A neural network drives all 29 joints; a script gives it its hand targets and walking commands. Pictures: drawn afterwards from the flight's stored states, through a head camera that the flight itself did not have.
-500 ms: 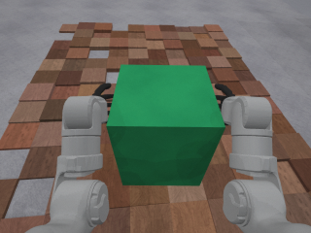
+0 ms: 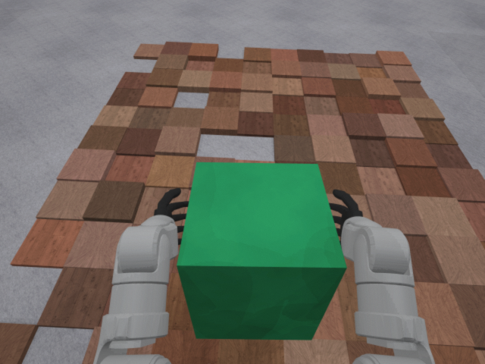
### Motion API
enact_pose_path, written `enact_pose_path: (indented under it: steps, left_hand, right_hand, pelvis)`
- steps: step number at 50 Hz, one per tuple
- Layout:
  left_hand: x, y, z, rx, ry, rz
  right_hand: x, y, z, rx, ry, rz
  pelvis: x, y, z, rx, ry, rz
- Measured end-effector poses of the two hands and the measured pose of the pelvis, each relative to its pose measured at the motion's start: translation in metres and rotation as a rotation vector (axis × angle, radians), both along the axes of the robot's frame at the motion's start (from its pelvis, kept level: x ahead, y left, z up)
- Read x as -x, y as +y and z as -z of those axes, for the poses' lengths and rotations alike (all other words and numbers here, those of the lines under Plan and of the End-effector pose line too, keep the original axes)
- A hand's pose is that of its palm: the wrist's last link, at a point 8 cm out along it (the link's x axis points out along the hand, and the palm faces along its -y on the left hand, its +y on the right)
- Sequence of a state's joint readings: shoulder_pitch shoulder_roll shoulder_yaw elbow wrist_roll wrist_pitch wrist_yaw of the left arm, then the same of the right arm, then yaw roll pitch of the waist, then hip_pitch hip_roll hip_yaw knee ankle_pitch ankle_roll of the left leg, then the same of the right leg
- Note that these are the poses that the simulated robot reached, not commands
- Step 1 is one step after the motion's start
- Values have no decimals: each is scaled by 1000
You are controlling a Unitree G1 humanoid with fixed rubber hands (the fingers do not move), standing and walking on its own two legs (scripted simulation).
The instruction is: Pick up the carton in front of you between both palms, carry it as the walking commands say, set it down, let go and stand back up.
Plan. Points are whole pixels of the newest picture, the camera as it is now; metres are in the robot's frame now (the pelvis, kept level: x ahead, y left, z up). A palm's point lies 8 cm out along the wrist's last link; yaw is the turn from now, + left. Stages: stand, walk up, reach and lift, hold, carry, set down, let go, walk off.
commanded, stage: carry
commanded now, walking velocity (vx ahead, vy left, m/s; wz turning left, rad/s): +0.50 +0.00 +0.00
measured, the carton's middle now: (255, 253) +0.32 +0.02 -0.01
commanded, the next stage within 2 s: none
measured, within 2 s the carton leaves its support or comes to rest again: neither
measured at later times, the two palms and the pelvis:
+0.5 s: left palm (172, 51) +0.64 +0.21 +0.20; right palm (325, 61) +0.62 -0.09 +0.20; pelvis +0.27 +0.06 +0.03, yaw -1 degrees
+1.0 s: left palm (220, 49) +0.94 +0.15 +0.06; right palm (320, 56) +0.94 -0.15 +0.06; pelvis +0.59 +0.01 +0.00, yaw -1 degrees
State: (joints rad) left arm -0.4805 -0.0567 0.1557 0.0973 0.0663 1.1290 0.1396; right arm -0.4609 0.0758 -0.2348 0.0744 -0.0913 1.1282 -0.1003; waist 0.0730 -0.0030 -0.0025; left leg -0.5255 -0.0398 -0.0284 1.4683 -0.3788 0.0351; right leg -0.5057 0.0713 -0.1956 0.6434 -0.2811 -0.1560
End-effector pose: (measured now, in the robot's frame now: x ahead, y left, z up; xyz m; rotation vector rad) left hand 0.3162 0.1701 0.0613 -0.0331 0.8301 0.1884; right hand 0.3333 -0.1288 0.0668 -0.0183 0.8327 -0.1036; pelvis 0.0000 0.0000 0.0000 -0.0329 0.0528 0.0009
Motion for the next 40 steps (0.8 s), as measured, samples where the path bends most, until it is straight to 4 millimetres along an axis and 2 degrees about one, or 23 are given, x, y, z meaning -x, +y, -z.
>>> enact_pose_path:
  steps: [4, 9, 13, 16, 19, 26, 29, 32, 37, 40]
  left_hand:
    - [-35, 5, -24, 0, -31, -16]
    - [-98, 5, -62, -22, -108, 22]
    - [-156, 10, -92, -40, -184, 66]
    - [-202, 21, -110, -46, -239, 90]
    - [-247, 32, -120, -42, -248, 111]
    - [-336, 37, -137, -20, -162, 131]
    - [-374, 35, -139, -15, -136, 123]
    - [-414, 29, -131, -5, -104, 109]
    - [-483, 9, -99, -2, -55, 91]
    - [-525, -5, -74, -29, -63, 79]
  right_hand:
    - [-35, 5, -20, -13, -30, -3]
    - [-85, 5, -49, -24, -107, 21]
    - [-135, 9, -78, -13, -185, 36]
    - [-180, 20, -102, 12, -240, 33]
    - [-223, 32, -119, 50, -248, 29]
    - [-302, 37, -136, 67, -160, 40]
    - [-341, 35, -137, 49, -134, 50]
    - [-380, 29, -127, 32, -102, 61]
    - [-448, 9, -89, 10, -55, 68]
    - [-494, -6, -57, -9, -64, 52]
  pelvis:
    - [-42, 3, -21, -27, 9, -13]
    - [-100, 17, -36, -40, 16, -11]
    - [-149, 34, -36, -29, 12, -1]
    - [-188, 48, -28, -21, 8, 10]
    - [-219, 57, -21, -45, 12, 24]
    - [-283, 65, -31, -32, 30, 23]
    - [-315, 63, -33, -35, 37, 24]
    - [-352, 57, -32, -44, 39, 22]
    - [-425, 39, -18, -73, 24, 27]
    - [-474, 24, 5, -90, -5, 24]
